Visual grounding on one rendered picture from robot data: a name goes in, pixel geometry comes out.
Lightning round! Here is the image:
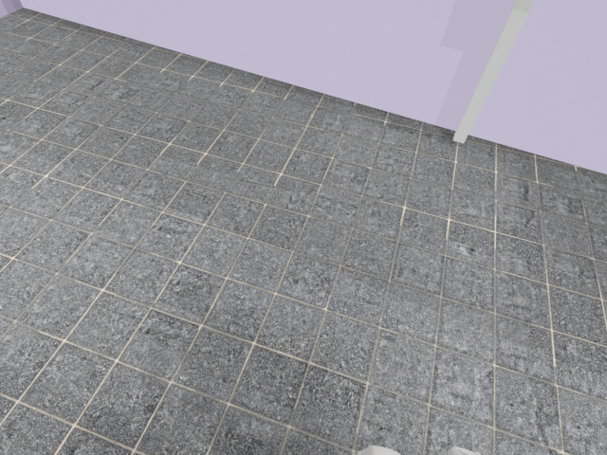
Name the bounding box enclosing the panel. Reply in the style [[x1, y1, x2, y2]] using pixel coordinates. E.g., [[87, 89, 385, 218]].
[[453, 0, 535, 143]]

